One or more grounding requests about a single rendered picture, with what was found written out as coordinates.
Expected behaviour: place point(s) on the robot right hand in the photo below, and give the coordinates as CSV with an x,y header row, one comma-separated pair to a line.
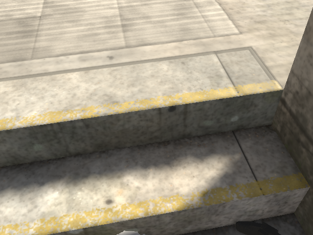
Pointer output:
x,y
255,228

